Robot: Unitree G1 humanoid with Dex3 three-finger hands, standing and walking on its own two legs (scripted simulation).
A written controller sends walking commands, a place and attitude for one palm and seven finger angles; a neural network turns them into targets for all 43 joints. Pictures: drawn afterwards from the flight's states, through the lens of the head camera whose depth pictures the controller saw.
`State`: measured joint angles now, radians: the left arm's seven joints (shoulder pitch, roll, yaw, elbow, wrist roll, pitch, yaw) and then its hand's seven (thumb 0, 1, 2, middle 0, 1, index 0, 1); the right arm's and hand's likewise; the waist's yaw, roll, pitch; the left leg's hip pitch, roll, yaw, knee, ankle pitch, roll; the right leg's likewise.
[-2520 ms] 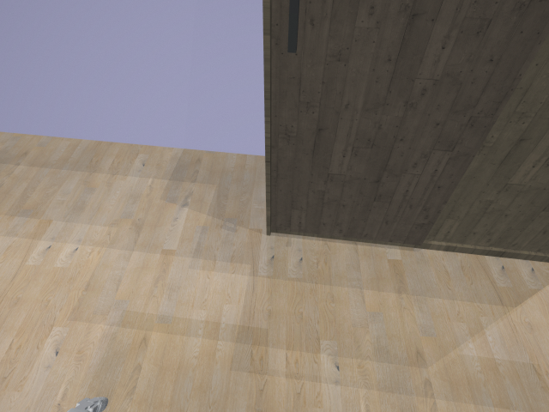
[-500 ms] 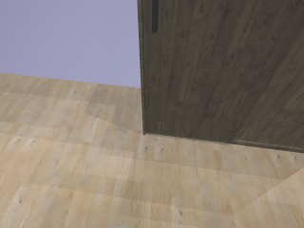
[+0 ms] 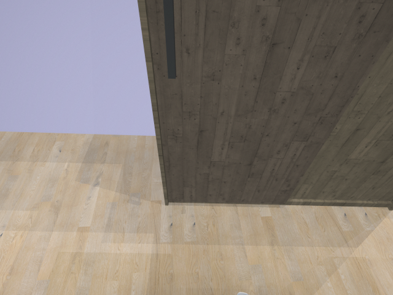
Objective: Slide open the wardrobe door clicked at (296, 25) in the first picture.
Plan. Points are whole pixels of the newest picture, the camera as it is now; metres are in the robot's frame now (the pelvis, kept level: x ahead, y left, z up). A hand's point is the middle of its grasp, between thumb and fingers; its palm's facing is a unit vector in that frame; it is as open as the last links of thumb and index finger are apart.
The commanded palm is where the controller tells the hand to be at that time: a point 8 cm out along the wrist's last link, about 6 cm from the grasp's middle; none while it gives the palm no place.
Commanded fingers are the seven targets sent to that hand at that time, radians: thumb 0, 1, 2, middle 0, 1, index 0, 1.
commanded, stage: take the last steps up to it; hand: left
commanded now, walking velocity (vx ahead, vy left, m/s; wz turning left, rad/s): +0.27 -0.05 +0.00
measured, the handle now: (170, 32) +0.68 +0.11 +0.22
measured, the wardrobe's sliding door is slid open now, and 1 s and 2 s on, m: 0.00 0.00 0.00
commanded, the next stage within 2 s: come to a stop and stand still in 0.28 s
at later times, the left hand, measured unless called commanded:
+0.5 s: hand out of the picture +0.14 +0.17 -0.20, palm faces +0.08 -0.99 -0.15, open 7.3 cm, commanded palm none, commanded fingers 0.00 0.90 0.90 -0.20 -0.30 -0.20 -0.30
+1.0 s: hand (146, 263) +0.23 +0.13 -0.17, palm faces +0.07 -0.97 -0.24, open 7.4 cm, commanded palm none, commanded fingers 0.00 0.90 0.90 -0.20 -0.30 -0.20 -0.30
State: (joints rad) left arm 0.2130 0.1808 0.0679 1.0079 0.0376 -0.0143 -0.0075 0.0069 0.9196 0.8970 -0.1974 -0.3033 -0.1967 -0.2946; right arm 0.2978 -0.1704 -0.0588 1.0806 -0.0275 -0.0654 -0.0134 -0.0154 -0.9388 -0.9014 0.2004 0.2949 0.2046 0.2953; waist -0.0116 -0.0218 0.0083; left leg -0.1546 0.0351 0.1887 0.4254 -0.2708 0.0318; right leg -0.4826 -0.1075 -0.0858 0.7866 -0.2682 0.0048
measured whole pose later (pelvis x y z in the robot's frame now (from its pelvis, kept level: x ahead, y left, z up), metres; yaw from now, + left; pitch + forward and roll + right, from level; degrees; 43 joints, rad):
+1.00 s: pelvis +0.18 -0.05 -0.01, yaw +2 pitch -1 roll +1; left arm 0.22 0.15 0.03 0.99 0.03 0.02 0.03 0.00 0.90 0.90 -0.20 -0.30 -0.20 -0.30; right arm 0.19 -0.20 -0.07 1.04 -0.02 0.05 0.00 0.01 -0.91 -0.90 0.20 0.29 0.20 0.29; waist 0.01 0.04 0.03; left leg -0.39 0.02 0.03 0.94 -0.40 -0.02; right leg -0.29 -0.04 -0.08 0.53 -0.22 -0.02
